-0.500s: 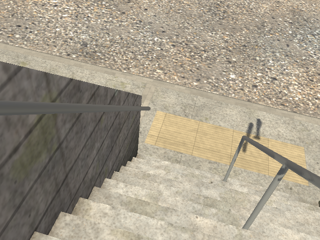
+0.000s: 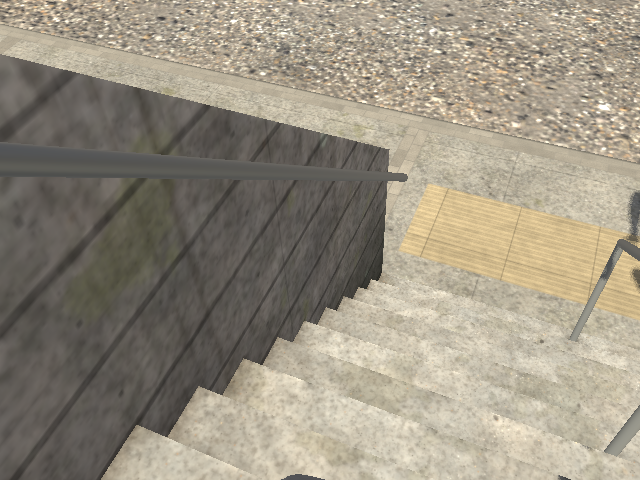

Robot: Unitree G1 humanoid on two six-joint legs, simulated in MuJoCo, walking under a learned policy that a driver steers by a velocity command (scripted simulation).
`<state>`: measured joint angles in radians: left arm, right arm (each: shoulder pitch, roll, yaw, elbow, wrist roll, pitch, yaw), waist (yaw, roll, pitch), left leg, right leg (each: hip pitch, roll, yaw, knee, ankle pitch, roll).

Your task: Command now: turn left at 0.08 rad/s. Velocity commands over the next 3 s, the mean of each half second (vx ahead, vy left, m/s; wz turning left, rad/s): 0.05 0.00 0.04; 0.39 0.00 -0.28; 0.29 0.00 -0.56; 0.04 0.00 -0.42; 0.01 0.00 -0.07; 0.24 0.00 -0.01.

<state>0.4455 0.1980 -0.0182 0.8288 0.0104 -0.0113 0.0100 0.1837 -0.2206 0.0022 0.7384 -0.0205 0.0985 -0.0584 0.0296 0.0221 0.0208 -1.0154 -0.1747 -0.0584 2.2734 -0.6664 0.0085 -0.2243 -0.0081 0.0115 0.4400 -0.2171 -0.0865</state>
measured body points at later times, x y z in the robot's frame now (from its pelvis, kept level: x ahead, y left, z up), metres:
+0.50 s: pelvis -0.01 +0.07 +0.07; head -0.01 +0.10 +0.52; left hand +0.09 +0.34 -0.07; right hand -0.02 -0.17 -0.06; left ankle -0.06 +0.13 -0.54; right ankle +0.08 -0.11 -0.57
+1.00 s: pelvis +0.13 +0.03 -0.03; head +0.14 +0.02 +0.42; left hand +0.24 +0.27 -0.16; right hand +0.04 -0.21 -0.17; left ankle +0.07 +0.15 -0.49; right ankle +0.10 +0.00 -0.75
